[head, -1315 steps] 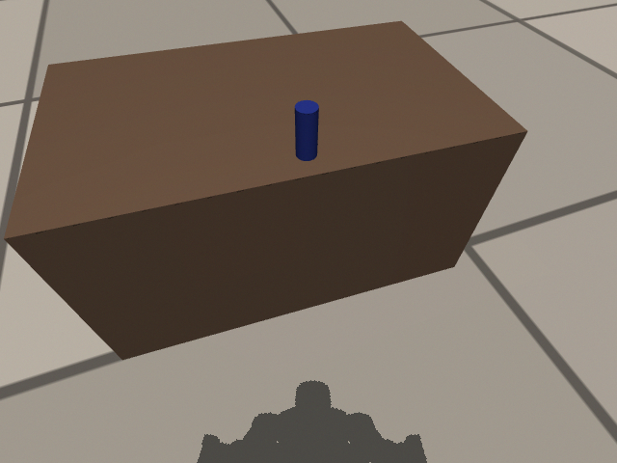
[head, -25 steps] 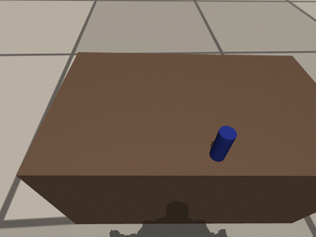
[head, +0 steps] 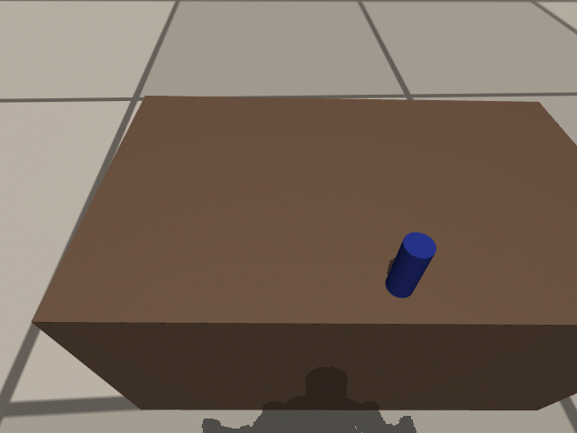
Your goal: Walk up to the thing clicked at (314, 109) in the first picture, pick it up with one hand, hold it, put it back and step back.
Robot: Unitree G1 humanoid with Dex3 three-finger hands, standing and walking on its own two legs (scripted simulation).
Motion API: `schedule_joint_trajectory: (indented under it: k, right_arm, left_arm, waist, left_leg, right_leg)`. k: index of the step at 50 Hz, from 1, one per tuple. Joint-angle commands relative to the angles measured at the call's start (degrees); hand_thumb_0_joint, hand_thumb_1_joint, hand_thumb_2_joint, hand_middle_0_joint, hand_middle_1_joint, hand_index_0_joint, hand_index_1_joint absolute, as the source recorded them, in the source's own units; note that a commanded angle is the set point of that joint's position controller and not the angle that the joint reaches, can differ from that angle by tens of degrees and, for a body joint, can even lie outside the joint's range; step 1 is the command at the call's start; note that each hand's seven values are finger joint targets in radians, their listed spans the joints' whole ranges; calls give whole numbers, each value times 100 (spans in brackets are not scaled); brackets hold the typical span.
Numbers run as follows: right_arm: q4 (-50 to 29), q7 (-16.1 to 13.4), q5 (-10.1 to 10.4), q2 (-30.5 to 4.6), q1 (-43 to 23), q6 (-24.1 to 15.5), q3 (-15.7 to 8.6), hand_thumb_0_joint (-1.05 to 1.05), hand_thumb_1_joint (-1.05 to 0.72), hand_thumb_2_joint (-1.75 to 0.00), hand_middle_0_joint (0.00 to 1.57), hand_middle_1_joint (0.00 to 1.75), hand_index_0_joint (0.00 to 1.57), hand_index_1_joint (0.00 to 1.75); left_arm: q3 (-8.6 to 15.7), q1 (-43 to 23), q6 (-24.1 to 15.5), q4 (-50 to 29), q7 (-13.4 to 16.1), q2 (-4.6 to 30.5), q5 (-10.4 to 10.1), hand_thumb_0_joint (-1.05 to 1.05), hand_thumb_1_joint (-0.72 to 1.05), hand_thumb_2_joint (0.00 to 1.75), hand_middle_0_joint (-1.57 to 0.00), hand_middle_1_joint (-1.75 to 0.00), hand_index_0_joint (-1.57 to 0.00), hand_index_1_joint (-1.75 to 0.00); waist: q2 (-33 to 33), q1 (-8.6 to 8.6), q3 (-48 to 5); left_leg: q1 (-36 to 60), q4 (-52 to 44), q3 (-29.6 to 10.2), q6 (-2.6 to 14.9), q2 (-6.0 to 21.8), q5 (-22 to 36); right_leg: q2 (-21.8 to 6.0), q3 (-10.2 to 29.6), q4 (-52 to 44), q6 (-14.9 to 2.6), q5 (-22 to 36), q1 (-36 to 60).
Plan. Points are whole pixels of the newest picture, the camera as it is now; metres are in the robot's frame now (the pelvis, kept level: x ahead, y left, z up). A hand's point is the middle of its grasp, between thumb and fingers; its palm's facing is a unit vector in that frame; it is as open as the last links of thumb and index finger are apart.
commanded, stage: stand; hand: right
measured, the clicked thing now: (408, 266) +0.40 -0.20 -0.06
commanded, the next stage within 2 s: step back in 1.86 s
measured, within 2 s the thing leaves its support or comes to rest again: neither
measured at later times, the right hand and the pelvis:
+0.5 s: hand out of the picture +0.07 -0.26 -0.16, palm faces -0.03 +0.94 -0.35, open 7.4 cm; pelvis +0.00 +0.00 +0.00, yaw +0 degrees
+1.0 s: hand out of the picture +0.08 -0.26 -0.15, palm faces -0.03 +0.94 -0.35, open 7.4 cm; pelvis +0.00 +0.00 +0.00, yaw +0 degrees
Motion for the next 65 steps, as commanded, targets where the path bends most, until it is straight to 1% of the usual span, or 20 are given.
schedule_joint_trajectory:
  k: [1,6,11,14,16,18,21,22,24,29,32,34,40,49,51,52,55,58,60,65]
  right_arm:
    - [-325,-60,9,-1277,-190,-133,-258,0,-90,-90,20,30,20,30]
    - [-313,-58,9,-1258,-187,-130,-259,0,-90,-90,20,30,20,30]
    - [-340,-54,21,-1262,-258,-125,-271,0,-90,-90,20,30,20,30]
    - [-320,-52,15,-1256,-223,-114,-274,0,-90,-90,20,30,20,30]
    - [-316,-44,11,-1262,-212,-108,-275,0,-90,-90,20,30,20,30]
    - [-321,-44,10,-1263,-212,-118,-277,0,-90,-90,20,30,20,30]
    - [-322,-43,8,-1257,-210,-121,-281,0,-90,-90,20,30,20,30]
    - [-334,-41,11,-1250,-239,-122,-279,0,-90,-90,20,30,20,30]
    - [-328,-46,5,-1241,-179,-124,-275,0,-90,-90,20,30,20,30]
    - [-325,-48,16,-1249,-192,-128,-278,0,-90,-90,20,30,20,30]
    - [-315,-48,15,-1245,-156,-108,-260,0,-90,-90,20,30,20,30]
    - [-344,-47,17,-1230,-200,-113,-266,0,-90,-90,20,30,20,30]
    - [-344,-62,20,-1250,-172,-129,-259,0,-90,-90,20,30,20,30]
    - [-347,-48,20,-1258,-215,-114,-269,0,-90,-90,20,30,20,30]
    - [-342,-51,6,-1272,-207,-108,-274,0,-90,-90,20,30,20,30]
    - [-341,-43,15,-1246,-184,-107,-276,0,-90,-90,20,30,20,30]
    - [-357,-44,12,-1261,-204,-121,-279,0,-90,-90,20,30,20,30]
    - [-349,-46,18,-1233,-197,-126,-268,0,-90,-90,20,30,20,30]
    - [-355,-41,14,-1249,-228,-132,-273,0,-90,-90,20,30,20,30]
    - [-318,-48,16,-1252,-170,-126,-265,0,-90,-90,20,30,20,30]
  left_arm:
    - [254,-141,-106,-313,50,1198,18,0,90,90,-20,-30,-20,-30]
    - [260,-158,-99,-319,49,1204,13,0,90,90,-20,-30,-20,-30]
    - [259,-117,-114,-325,59,1215,27,0,90,90,-20,-30,-20,-30]
    - [266,-137,-109,-325,60,1222,20,0,90,90,-20,-30,-20,-30]
    - [267,-123,-108,-313,51,1227,15,0,90,90,-20,-30,-20,-30]
    - [267,-125,-107,-321,42,1219,19,0,90,90,-20,-30,-20,-30]
    - [272,-90,-102,-296,42,1207,19,0,90,90,-20,-30,-20,-30]
    - [274,-105,-112,-323,45,1238,22,0,90,90,-20,-30,-20,-30]
    - [274,-100,-107,-325,39,1222,25,0,90,90,-20,-30,-20,-30]
    - [267,-92,-126,-340,54,1215,17,0,90,90,-20,-30,-20,-30]
    - [264,-119,-115,-327,51,1210,16,0,90,90,-20,-30,-20,-30]
    - [276,-85,-125,-327,60,1230,13,0,90,90,-20,-30,-20,-30]
    - [274,-110,-127,-335,60,1229,10,0,90,90,-20,-30,-20,-30]
    - [266,-99,-113,-317,54,1211,17,0,90,90,-20,-30,-20,-30]
    - [271,-118,-107,-328,47,1204,25,0,90,90,-20,-30,-20,-30]
    - [282,-171,-107,-329,51,1241,21,0,90,90,-20,-30,-20,-30]
    - [283,-138,-128,-349,39,1233,24,0,90,90,-20,-30,-20,-30]
    - [284,-154,-114,-326,44,1234,16,0,90,90,-20,-30,-20,-30]
    - [279,-112,-128,-336,49,1229,18,0,90,90,-20,-30,-20,-30]
    - [273,-117,-114,-325,42,1222,9,0,90,90,-20,-30,-20,-30]
  waist:
    - [39,-44,-408]
    - [49,-42,-306]
    - [1,-33,-376]
    - [31,-44,-329]
    - [60,-53,-211]
    - [122,-46,-352]
    - [40,-41,-236]
    - [67,-30,-321]
    - [89,-57,-306]
    - [15,-46,-400]
    - [63,-63,-336]
    - [28,-31,-438]
    - [65,-35,-506]
    - [89,-39,-263]
    - [92,-41,-248]
    - [79,-65,-197]
    - [76,-41,-412]
    - [68,-56,-295]
    - [79,-20,-418]
    - [93,-46,-360]
  left_leg:
    - [313,-238,-476,206,600,886]
    - [249,-313,-499,193,599,712]
    - [372,-259,-512,197,619,924]
    - [311,-298,-522,193,607,748]
    - [212,-366,-510,182,569,403]
    - [257,-320,-500,195,584,521]
    - [200,-365,-527,180,576,418]
    - [291,-325,-529,189,601,606]
    - [207,-340,-506,184,569,462]
    - [346,-240,-514,180,610,900]
    - [231,-279,-500,186,580,664]
    - [334,-222,-516,192,616,979]
    - [352,-183,-486,199,628,1195]
    - [252,-292,-529,174,605,788]
    - [191,-321,-507,184,574,453]
    - [148,-362,-547,177,585,488]
    - [288,-282,-520,207,608,721]
    - [212,-347,-546,193,598,644]
    - [315,-273,-550,209,628,935]
    - [243,-293,-531,193,597,732]
  right_leg:
    - [-556,385,-359,-271,732,-216]
    - [-535,377,-369,-284,519,-262]
    - [-527,346,-341,-265,668,-291]
    - [-527,363,-374,-283,508,-292]
    - [-512,376,-434,-283,296,-358]
    - [-543,404,-398,-307,436,-249]
    - [-516,381,-408,-306,276,-319]
    - [-524,391,-391,-312,401,-328]
    - [-528,392,-393,-305,393,-285]
    - [-529,396,-388,-285,657,-277]
    - [-543,402,-413,-285,597,-238]
    - [-540,369,-345,-284,813,-199]
    - [-574,394,-325,-271,1055,-65]
    - [-519,331,-403,-276,493,-280]
    - [-529,359,-461,-283,375,-298]
    - [-527,354,-435,-295,271,-282]
    - [-556,373,-396,-296,559,-186]
    - [-546,373,-390,-292,442,-239]
    - [-550,356,-363,-283,663,-190]
    - [-562,382,-393,-303,504,-191]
